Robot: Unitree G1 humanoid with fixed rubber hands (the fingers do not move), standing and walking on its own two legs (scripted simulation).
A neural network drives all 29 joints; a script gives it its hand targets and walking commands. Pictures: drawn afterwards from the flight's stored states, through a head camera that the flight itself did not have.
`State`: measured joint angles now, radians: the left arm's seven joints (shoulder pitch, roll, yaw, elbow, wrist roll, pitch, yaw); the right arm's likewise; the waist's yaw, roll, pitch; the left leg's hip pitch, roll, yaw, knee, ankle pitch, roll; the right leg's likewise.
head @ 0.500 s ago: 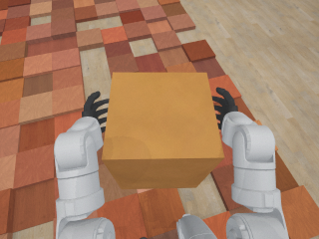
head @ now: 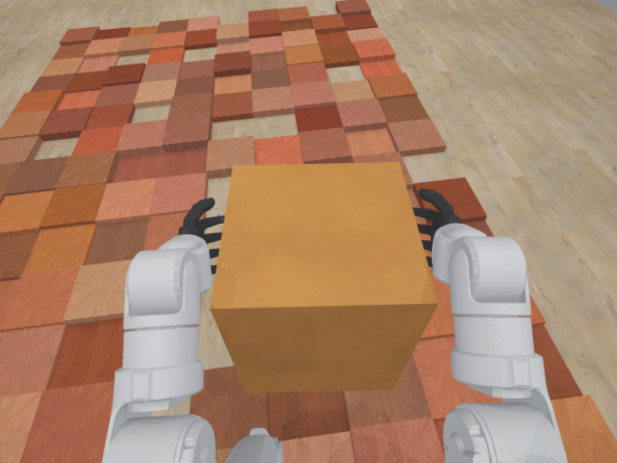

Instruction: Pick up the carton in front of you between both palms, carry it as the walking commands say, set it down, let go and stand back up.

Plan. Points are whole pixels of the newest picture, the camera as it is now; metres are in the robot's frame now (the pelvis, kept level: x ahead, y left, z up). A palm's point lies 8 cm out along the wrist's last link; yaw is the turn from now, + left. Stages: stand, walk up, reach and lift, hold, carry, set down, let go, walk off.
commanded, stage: carry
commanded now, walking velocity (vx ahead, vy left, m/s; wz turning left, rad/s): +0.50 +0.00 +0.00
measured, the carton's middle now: (318, 284) +0.36 +0.02 +0.03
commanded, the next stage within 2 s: none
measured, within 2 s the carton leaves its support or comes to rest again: neither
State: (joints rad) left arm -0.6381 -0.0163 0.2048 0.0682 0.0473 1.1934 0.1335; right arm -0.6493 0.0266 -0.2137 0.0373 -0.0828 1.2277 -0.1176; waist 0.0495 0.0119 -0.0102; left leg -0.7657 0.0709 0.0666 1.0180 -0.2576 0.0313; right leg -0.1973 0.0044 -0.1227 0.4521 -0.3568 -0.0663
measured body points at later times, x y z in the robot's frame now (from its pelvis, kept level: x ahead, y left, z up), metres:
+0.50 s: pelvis +0.32 +0.04 +0.01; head +0.37 +0.05 +0.46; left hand +0.70 +0.18 +0.12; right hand +0.69 -0.13 +0.13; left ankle +0.24 +0.09 -0.73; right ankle +0.44 -0.11 -0.67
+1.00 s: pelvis +0.66 +0.06 +0.02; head +0.68 +0.08 +0.47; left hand +1.04 +0.24 +0.17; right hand +1.05 -0.07 +0.18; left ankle +0.76 +0.16 -0.71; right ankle +0.52 -0.07 -0.68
